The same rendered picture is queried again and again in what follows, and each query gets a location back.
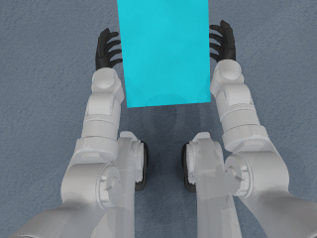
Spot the left robot upper arm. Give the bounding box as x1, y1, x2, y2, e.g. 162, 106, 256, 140
8, 163, 123, 238

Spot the carton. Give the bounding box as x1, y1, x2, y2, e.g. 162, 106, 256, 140
117, 0, 211, 108

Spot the robot left forearm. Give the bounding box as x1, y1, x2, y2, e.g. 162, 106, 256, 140
60, 67, 125, 197

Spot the robot right hand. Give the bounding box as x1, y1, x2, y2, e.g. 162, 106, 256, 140
209, 20, 236, 63

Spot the robot right forearm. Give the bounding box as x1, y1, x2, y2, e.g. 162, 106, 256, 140
209, 59, 289, 182

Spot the robot left thigh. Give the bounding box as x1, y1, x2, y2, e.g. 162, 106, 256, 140
90, 137, 144, 238

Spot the right robot upper arm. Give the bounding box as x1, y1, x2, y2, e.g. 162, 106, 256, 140
223, 151, 317, 238

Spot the robot left hand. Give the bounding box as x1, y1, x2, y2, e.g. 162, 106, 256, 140
95, 28, 123, 70

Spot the left robot foot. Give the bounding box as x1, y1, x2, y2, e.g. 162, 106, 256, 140
135, 141, 149, 191

